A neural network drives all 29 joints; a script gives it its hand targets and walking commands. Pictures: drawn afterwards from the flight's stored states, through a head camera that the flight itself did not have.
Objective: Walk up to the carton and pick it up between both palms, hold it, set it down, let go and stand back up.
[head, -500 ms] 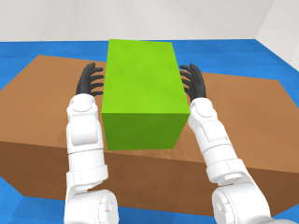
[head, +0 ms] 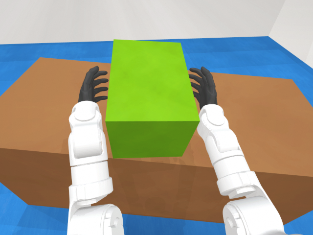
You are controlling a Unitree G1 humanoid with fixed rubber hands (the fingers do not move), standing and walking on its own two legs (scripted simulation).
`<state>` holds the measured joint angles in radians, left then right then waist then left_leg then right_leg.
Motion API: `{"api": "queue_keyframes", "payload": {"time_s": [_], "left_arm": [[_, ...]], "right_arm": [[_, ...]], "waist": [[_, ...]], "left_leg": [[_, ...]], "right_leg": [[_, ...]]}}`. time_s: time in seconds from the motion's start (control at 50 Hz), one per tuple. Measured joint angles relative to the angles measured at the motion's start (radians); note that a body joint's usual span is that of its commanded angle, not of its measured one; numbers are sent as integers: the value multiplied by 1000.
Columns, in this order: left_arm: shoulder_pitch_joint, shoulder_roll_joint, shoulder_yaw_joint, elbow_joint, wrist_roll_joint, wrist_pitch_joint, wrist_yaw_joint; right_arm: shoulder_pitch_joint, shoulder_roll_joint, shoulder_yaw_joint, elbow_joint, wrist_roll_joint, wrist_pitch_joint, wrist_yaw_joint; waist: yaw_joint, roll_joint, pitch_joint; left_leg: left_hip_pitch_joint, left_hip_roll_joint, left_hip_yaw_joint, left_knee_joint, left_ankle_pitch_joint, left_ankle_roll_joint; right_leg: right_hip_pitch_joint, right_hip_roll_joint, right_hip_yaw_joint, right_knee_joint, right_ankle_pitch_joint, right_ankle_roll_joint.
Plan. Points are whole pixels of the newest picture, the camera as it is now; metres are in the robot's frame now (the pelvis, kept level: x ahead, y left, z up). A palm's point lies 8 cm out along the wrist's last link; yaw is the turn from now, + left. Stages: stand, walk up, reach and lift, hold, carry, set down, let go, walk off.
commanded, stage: hold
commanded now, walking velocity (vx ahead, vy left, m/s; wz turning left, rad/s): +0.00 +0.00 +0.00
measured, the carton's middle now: (148, 98) +0.41 +0.01 +0.14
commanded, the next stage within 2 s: none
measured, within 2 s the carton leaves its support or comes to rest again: neither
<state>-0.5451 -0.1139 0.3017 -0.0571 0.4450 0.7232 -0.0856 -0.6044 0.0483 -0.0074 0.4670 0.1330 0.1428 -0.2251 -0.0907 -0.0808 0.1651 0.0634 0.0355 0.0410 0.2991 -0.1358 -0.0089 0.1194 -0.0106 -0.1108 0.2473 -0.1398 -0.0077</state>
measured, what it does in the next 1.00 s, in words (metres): stands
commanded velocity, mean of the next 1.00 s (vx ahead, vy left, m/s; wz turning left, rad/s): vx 0.00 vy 0.00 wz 0.00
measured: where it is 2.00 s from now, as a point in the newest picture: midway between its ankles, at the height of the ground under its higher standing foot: outside the picture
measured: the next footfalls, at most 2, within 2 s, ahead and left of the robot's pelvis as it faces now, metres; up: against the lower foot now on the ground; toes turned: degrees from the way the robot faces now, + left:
none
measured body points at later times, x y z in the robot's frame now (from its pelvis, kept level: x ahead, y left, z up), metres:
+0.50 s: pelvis +0.00 +0.00 +0.00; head -0.03 +0.03 +0.45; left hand +0.37 +0.15 +0.18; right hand +0.37 -0.13 +0.18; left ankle +0.04 +0.12 -0.75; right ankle +0.02 -0.11 -0.75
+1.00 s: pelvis +0.00 +0.00 +0.00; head -0.02 +0.04 +0.45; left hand +0.37 +0.16 +0.18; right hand +0.38 -0.12 +0.18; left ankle +0.04 +0.12 -0.75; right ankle +0.02 -0.11 -0.75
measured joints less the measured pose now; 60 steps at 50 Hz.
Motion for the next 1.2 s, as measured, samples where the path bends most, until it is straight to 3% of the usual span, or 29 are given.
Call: {"api": "queue_keyframes", "payload": {"time_s": [0.18, 0.42, 0.66, 0.82, 1.02, 1.2], "left_arm": [[-70, 6, 37, 101, 27, 2, -12], [-16, 14, -1, 29, 0, -8, 1], [-17, 5, 2, 19, 10, 2, -6], [-49, 7, 21, 67, 26, 8, -13], [-28, 12, -17, 17, -12, -20, 25], [-24, -3, 15, 58, 29, 17, -19]], "right_arm": [[-58, 21, -63, 99, -83, 1, 29], [-22, 10, -22, 35, -25, -15, 14], [-13, 2, -9, 22, -8, -7, 5], [-41, 15, -40, 70, -57, 2, 18], [-29, 5, -35, 28, -24, -41, 20], [-15, 11, -24, 70, -42, 6, 13]], "waist": [[29, -26, -14], [-7, -19, -12], [1, -8, 3], [19, -18, 9], [8, -13, -5], [4, -25, -12]], "left_leg": [[-3, -2, 8, -24, 18, 0], [-2, 0, -15, 2, -1, -4], [10, -2, 2, 0, -2, 1], [6, -6, 6, -16, 13, 4], [-28, -2, -6, 4, 5, 0], [26, -1, 5, -14, -1, -1]], "right_leg": [[-28, -4, 6, 24, -6, -5], [5, 0, -17, 3, -8, -3], [9, -2, -1, 6, -6, 1], [-7, -6, 1, 11, -2, 0], [-23, -1, -11, 3, 0, -2], [19, -1, -1, 3, -12, -3]]}}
